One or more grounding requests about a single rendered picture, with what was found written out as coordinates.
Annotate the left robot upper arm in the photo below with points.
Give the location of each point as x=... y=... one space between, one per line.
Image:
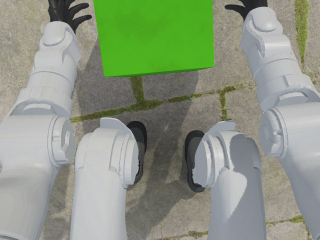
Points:
x=33 y=147

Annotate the robot shin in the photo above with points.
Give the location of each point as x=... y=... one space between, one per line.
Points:
x=226 y=126
x=105 y=122

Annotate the right robot forearm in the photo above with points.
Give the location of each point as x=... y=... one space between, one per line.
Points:
x=274 y=67

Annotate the left robot forearm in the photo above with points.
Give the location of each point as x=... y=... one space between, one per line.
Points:
x=52 y=79

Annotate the right robot upper arm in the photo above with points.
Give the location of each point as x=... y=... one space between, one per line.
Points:
x=291 y=133

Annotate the robot left hand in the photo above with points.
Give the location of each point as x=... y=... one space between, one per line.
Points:
x=59 y=11

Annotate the robot right hand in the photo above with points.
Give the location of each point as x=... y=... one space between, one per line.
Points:
x=249 y=5

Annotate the robot left shin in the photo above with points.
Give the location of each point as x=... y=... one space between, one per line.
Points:
x=105 y=122

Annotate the robot right shin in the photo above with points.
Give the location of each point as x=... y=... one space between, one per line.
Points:
x=226 y=126

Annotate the carton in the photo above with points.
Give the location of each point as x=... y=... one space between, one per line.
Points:
x=150 y=37

